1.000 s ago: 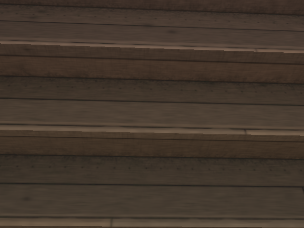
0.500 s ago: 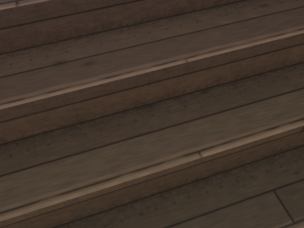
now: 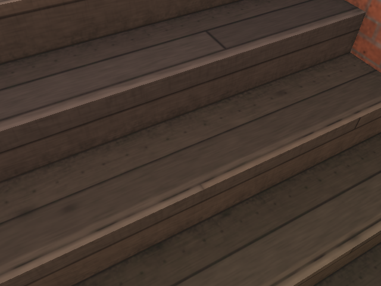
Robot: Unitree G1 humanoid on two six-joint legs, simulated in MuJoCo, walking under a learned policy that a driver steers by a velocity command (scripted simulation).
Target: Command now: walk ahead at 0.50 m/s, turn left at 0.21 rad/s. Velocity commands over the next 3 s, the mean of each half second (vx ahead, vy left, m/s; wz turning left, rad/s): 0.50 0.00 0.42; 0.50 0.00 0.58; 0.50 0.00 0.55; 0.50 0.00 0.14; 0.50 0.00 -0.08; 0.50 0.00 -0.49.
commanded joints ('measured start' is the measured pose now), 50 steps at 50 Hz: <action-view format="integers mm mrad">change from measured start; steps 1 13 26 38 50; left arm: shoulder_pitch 50 -612 -56 303 256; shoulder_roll -26 -58 -177 -79 36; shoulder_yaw -56 -120 -77 -80 -25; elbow -53 -252 178 389 317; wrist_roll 7 -2 -18 112 75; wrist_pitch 16 2 -3 -41 -62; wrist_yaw -13 19 8 -7 -96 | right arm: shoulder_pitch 46 485 35 -444 230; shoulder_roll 42 15 79 12 -168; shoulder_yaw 31 63 10 82 -25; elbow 58 221 82 -142 19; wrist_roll -50 -84 9 57 19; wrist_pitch -38 -64 -49 -6 66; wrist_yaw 42 70 98 86 26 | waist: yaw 64 -131 11 37 -180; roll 40 154 135 51 138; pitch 9 125 -84 2 -273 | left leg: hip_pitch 220 397 -464 -949 628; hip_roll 166 257 118 155 133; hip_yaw -485 -544 -326 -113 -616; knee -479 -684 1152 1093 -288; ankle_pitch -14 213 521 410 221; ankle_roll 169 157 114 227 260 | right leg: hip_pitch -482 -759 393 715 114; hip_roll -51 -241 -450 -341 -183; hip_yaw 29 -255 193 -392 -337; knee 52 -76 -1349 -1592 -577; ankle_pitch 39 -204 -319 -95 97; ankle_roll -34 -14 -81 -3 67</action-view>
